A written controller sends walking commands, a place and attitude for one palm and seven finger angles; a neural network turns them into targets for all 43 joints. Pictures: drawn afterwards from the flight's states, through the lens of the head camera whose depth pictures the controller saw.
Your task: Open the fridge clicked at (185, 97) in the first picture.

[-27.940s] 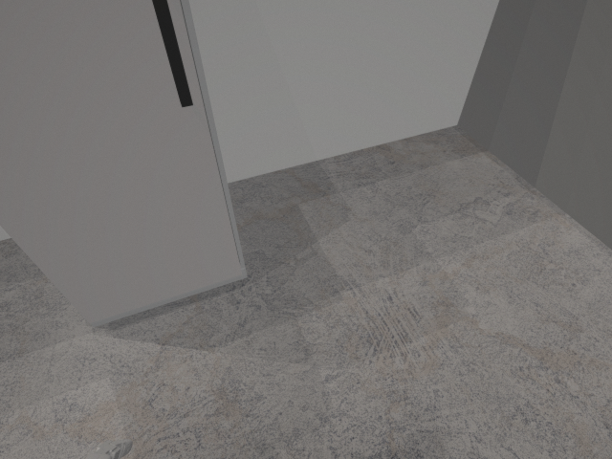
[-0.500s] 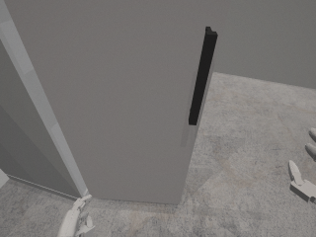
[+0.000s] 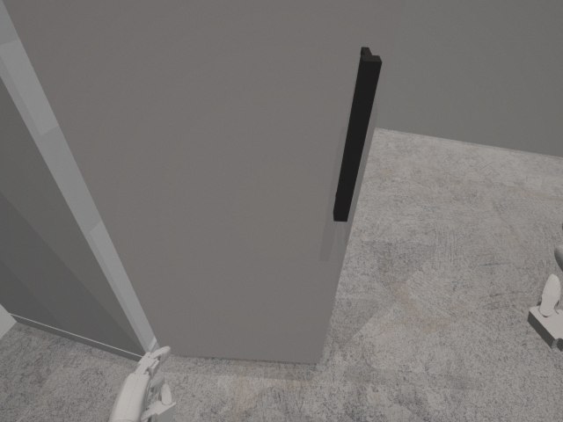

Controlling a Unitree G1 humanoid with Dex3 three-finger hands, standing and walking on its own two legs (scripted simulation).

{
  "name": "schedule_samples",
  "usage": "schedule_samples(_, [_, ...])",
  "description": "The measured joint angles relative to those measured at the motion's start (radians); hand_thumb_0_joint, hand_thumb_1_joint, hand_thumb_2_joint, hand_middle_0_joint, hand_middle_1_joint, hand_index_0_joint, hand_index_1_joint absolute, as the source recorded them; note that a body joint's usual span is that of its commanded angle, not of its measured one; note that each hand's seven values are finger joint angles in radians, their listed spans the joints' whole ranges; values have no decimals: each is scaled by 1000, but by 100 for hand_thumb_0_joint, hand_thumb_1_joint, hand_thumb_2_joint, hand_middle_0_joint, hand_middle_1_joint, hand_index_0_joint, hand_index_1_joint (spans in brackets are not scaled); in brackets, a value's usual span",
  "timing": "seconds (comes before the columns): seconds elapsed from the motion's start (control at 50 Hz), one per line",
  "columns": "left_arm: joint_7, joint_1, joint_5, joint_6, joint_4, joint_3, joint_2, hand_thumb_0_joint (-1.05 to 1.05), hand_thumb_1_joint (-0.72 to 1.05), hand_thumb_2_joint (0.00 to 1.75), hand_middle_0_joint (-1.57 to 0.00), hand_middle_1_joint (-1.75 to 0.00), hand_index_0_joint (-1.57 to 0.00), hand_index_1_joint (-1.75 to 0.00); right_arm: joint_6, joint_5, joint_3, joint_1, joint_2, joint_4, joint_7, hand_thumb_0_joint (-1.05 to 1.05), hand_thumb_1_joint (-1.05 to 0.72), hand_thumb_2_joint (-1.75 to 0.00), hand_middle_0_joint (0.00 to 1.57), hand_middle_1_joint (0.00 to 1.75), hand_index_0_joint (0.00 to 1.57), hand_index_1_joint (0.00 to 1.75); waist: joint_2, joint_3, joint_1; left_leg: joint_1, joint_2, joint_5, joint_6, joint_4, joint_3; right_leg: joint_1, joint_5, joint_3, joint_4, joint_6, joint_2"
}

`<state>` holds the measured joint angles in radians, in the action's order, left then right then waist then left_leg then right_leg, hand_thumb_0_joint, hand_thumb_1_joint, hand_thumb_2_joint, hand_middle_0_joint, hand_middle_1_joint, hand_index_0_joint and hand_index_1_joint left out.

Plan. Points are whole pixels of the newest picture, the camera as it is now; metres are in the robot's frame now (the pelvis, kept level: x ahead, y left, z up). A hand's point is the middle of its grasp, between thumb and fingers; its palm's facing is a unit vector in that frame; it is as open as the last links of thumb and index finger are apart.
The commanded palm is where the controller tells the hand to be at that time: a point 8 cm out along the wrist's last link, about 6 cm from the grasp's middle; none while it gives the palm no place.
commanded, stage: step back with the hand held close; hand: right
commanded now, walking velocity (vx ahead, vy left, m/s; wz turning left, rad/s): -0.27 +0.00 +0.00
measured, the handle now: (351, 144) +0.47 -0.12 +0.19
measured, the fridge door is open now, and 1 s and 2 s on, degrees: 77 77 77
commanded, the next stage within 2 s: stop stepping back and stand still in 1.24 s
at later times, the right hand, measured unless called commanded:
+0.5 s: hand out of the picture +0.14 -0.28 +0.16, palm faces +0.46 +0.75 -0.47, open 7.4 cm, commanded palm +0.08 -0.31 +0.17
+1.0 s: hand out of the picture +0.05 -0.29 +0.16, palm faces +0.54 +0.73 -0.42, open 7.4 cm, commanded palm -0.02 -0.32 +0.17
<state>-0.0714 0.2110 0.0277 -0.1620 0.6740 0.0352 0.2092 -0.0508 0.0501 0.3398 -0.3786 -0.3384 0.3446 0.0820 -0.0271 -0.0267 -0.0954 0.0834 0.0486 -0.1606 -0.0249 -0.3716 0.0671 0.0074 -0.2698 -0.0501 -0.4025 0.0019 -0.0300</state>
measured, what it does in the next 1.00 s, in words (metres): shifts its weight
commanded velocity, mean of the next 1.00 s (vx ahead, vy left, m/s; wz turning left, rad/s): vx -0.30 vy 0.00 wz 0.03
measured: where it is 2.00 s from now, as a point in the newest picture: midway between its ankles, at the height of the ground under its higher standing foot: outside the picture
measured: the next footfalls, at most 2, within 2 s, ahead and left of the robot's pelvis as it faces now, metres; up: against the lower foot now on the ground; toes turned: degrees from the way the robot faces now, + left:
left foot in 1.30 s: -0.23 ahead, +0.11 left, +0.00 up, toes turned +3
right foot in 1.48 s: -0.15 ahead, -0.07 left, +0.00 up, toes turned +0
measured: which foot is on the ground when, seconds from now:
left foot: down 0.00-1.00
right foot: down 0.00-1.00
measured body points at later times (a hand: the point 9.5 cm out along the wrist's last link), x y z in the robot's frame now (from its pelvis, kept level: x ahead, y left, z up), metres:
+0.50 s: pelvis -0.06 -0.02 -0.02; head -0.06 -0.02 +0.43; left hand +0.12 +0.22 -0.09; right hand +0.11 -0.32 +0.18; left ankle +0.03 +0.14 -0.74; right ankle -0.02 -0.12 -0.74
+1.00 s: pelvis -0.14 -0.01 -0.03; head -0.12 -0.03 +0.41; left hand +0.06 +0.21 -0.10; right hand +0.02 -0.33 +0.18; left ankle +0.01 +0.13 -0.74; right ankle -0.05 -0.12 -0.74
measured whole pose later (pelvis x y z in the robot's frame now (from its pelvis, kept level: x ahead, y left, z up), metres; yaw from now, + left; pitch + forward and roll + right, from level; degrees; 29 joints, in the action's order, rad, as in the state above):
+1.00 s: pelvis -0.14 -0.01 -0.03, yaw -5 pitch -2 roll +0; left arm -0.06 0.20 0.01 -0.13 0.61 -0.01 0.22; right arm -0.27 -0.01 0.44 -0.41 -0.39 0.51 0.13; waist 0.05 -0.06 -0.02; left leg 0.49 0.02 -0.17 -0.04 -0.67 -0.06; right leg 0.46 -0.26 -0.04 -0.72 -0.03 0.02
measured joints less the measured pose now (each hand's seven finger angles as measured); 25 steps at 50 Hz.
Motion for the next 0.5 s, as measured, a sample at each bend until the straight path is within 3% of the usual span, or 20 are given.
schedule_samples(0.04, [0, 4, -4, 7, -7, 2, 5, 1, 91, 90, -20, -30, -20, -30, -3, -4, 6, 5, 0, 6, 2, 2, -89, -89, 21, 30, 21, 30, -1, 1, 2, 8, -2, 2, 0, 1, 2, 13, -1, 2, -8, 0, -2])
schedule_samples(0.16, [2, -29, -3, 56, -56, 2, 15, 1, 91, 90, -20, -30, -20, -30, -78, -26, 49, -10, -14, 55, 27, 2, -89, -89, 21, 30, 21, 30, 11, 1, 43, 119, 0, 24, -3, -19, -3, 136, 0, -1, -59, -5, -2])
schedule_samples(0.3, [-6, -36, -8, 98, -115, -27, 16, 1, 91, 90, -20, -30, -20, -30, -101, -31, 44, -125, -49, 125, 24, 2, -89, -89, 21, 30, 21, 30, 23, -2, 80, 224, 24, 26, -17, -87, -37, 218, 8, -29, -99, -21, 21])
schedule_samples(0.4, [-15, -17, -15, 108, -125, -32, 9, 1, 91, 90, -20, -30, -20, -30, -119, -34, 74, -146, -75, 142, 35, 2, -88, -89, 22, 30, 22, 30, 39, 7, 77, 265, 32, 29, -21, -126, -46, 257, 9, -36, -138, -28, 28])
schedule_samples(0.5, [-18, 6, -21, 94, -126, -28, 14, 1, 91, 90, -20, -30, -20, -30, -146, -49, 96, -101, -56, 115, 52, 2, -88, -89, 22, 30, 22, 30, 37, 9, 69, 299, 32, 39, -20, -154, -41, 309, 7, -27, -195, -37, 26])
